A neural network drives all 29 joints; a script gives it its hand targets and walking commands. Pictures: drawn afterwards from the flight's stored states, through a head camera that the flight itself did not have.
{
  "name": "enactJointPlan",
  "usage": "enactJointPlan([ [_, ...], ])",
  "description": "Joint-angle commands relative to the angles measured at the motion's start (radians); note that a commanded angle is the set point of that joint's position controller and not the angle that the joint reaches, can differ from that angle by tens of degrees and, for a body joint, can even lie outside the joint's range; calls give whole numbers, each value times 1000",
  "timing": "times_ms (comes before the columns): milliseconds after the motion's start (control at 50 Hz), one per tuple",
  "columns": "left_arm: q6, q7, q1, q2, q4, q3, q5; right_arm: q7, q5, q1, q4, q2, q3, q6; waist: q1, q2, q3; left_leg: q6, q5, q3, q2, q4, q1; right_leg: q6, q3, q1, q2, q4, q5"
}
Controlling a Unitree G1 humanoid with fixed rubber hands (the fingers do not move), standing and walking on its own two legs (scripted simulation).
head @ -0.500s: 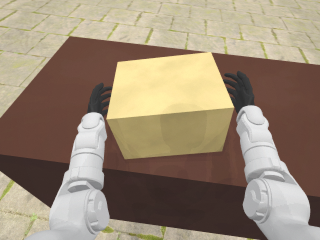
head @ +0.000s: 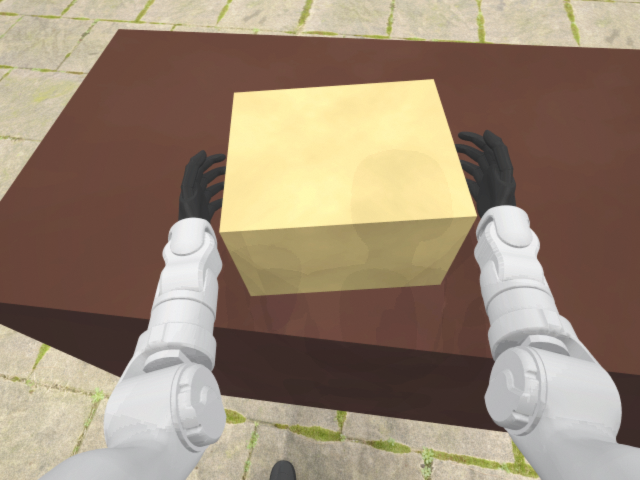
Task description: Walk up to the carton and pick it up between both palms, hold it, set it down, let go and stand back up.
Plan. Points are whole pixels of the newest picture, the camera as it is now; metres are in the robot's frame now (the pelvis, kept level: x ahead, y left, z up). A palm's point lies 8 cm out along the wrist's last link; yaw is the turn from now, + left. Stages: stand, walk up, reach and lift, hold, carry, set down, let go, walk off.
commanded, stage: set down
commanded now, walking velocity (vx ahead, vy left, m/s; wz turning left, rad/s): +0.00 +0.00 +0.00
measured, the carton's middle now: (339, 190) +0.50 +0.01 +0.01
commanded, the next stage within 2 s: none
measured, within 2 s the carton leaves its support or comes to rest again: rests again in 0.32 s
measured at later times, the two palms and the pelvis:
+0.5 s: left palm (196, 211) +0.43 +0.20 +0.05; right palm (486, 189) +0.46 -0.18 +0.07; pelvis +0.01 +0.00 +0.00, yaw -1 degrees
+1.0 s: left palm (199, 214) +0.43 +0.20 +0.04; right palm (487, 186) +0.46 -0.18 +0.07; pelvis +0.02 +0.00 +0.00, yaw -1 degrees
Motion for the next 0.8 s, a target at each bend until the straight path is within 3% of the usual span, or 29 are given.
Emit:
enactJointPlan([
  [0,-87,-132,-581,-287,67,-171,62,143,-179,-586,-158,431,357,-50,173,-167,-705,72,68,68,6,-52,-175,223,53,673,-201,222,1094],
  [60,-93,-123,-586,-267,64,-158,78,153,-176,-595,-128,405,323,-29,166,-170,-678,69,44,68,15,-18,-29,203,36,503,-153,179,823],
  [100,-91,-118,-578,-265,77,-152,90,158,-177,-597,-139,409,315,-24,177,-167,-648,71,18,73,8,-3,4,192,43,435,-145,164,751],
  [140,-84,-109,-569,-282,66,-169,102,166,-170,-572,-122,400,298,-18,176,-115,-646,63,41,74,8,13,40,172,29,395,-132,161,729],
  [200,-69,-88,-556,-326,23,-226,105,177,-153,-517,-68,368,271,-11,159,13,-670,36,184,66,16,91,208,130,-5,215,-100,146,633],
  [240,-50,-63,-537,-327,-12,-249,102,182,-141,-482,-17,321,236,0,158,100,-659,20,381,38,40,165,451,95,-38,-75,-75,93,412],
  [280,-32,-41,-517,-311,-52,-262,97,183,-121,-463,-4,270,217,9,159,136,-653,4,485,15,55,207,599,57,-58,-251,-52,43,237],
  [320,-23,-22,-500,-291,-80,-267,88,181,-103,-462,-1,227,217,13,152,129,-664,-8,514,4,62,224,616,40,-61,-261,-40,21,195],
  [400,-35,-33,-484,-369,-58,-259,80,185,-149,-480,-18,343,218,10,142,54,-648,12,559,-12,67,249,636,41,-61,-309,-47,-12,199],
  [460,-54,-74,-491,-390,18,-229,69,182,-208,-501,-28,410,219,3,133,-39,-624,43,506,-7,57,242,600,83,-51,-293,-69,17,301],
  [520,-77,-123,-500,-360,96,-167,61,169,-260,-497,-13,449,230,3,124,-137,-588,78,337,7,41,191,482,150,-29,-172,-104,77,498],
  [600,-111,-174,-475,-314,182,-76,79,148,-277,-469,-14,508,280,-8,130,-241,-528,113,32,41,9,73,121,229,30,234,-168,177,893],
  [640,-124,-189,-466,-288,199,-50,101,139,-271,-435,-18,511,298,-16,132,-233,-497,117,-44,48,6,6,-24,252,65,406,-207,205,1038],
  [680,-135,-190,-464,-300,196,-63,107,133,-271,-414,-11,517,300,-25,122,-182,-480,113,-33,41,10,-6,-28,255,62,404,-215,223,1051],
  [720,-135,-182,-472,-323,175,-92,105,135,-274,-409,2,507,288,-28,111,-123,-484,106,10,36,18,21,54,239,37,298,-199,223,961],
  [780,-122,-163,-463,-354,131,-127,111,145,-274,-394,28,491,262,-23,109,-63,-482,93,109,31,28,86,230,200,-6,78,-158,191,715],
])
